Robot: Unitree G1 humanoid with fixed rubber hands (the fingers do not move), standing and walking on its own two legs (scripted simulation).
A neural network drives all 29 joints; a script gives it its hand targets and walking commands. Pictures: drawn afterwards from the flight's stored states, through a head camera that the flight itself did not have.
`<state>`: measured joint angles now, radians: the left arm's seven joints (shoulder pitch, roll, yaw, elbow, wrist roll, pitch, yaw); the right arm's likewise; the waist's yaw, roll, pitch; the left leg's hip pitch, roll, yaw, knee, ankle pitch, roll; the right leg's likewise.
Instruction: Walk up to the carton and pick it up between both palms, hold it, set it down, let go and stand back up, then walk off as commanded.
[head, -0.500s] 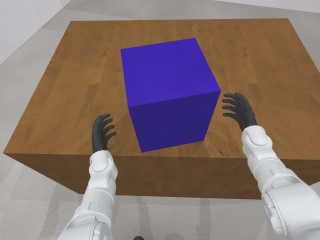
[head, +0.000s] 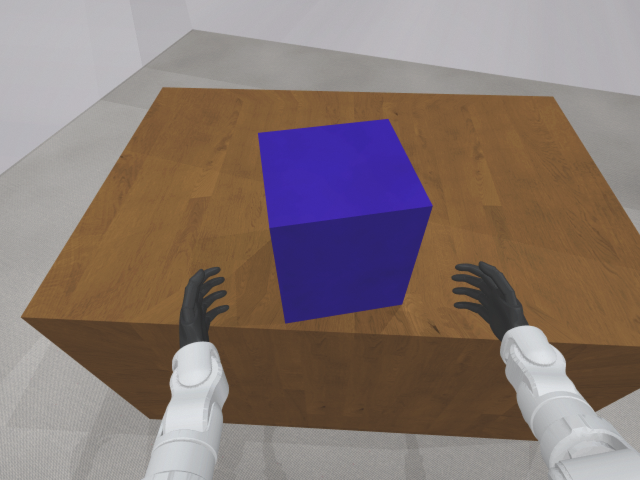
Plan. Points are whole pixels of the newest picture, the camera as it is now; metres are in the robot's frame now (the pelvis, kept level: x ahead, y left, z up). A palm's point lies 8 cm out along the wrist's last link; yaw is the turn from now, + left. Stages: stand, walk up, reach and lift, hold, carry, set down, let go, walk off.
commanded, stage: set down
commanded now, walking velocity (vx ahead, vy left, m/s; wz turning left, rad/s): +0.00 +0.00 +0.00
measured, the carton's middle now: (335, 224) +0.51 +0.03 -0.01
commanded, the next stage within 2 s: none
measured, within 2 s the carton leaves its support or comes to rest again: neither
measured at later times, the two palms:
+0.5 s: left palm (178, 388) +0.22 +0.21 +0.00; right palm (525, 375) +0.28 -0.22 -0.02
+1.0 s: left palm (183, 406) +0.21 +0.19 +0.00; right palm (537, 412) +0.24 -0.23 -0.02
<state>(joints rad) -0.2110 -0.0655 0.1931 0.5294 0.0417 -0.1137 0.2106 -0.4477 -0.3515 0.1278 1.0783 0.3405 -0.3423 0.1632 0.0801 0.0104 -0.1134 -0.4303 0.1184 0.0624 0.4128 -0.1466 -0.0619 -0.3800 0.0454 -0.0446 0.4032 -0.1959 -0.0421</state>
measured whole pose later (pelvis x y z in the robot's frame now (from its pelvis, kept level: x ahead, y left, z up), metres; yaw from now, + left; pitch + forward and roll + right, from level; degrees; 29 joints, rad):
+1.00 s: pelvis +0.01 -0.01 +0.00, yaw +1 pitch +2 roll +0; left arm 0.21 -0.07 0.08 0.24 0.04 -0.04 0.20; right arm 0.11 -0.36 0.13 0.70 0.34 -0.35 0.18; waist 0.08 -0.03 -0.09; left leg -0.24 0.11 0.05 0.40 -0.18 -0.06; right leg -0.19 0.04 -0.05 0.40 -0.24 -0.05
